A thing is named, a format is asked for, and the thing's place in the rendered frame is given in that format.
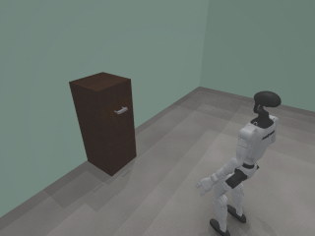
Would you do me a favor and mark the robot left shin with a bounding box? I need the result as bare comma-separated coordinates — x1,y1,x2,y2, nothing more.
213,197,227,232

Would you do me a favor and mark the left robot upper arm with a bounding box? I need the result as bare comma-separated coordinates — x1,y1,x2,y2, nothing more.
233,125,256,168

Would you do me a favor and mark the handle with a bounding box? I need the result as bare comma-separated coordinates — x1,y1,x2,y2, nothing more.
114,106,128,114

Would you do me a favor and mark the drawer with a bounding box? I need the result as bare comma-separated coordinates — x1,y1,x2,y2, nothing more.
102,95,132,124

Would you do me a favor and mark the robot left forearm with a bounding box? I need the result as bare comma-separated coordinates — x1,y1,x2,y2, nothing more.
209,157,238,185

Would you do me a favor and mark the left robot thigh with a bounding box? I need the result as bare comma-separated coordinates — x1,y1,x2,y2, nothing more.
214,170,243,207

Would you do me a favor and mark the right robot upper arm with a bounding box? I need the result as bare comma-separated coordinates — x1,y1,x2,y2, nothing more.
269,115,279,145

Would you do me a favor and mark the cabinet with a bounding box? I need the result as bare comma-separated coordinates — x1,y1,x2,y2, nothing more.
69,72,137,177

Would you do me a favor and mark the robot left hand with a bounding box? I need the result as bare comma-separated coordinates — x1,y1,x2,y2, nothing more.
196,177,214,196

